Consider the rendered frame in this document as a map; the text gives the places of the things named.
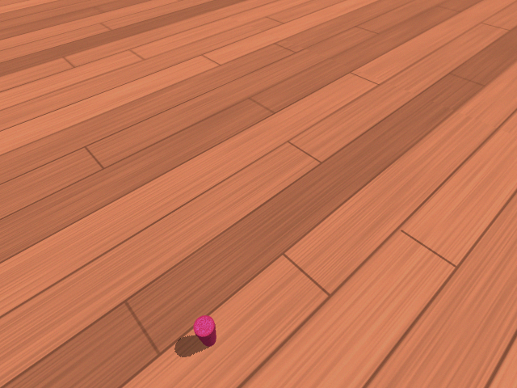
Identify cup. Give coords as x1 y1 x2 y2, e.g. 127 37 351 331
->
193 315 216 347

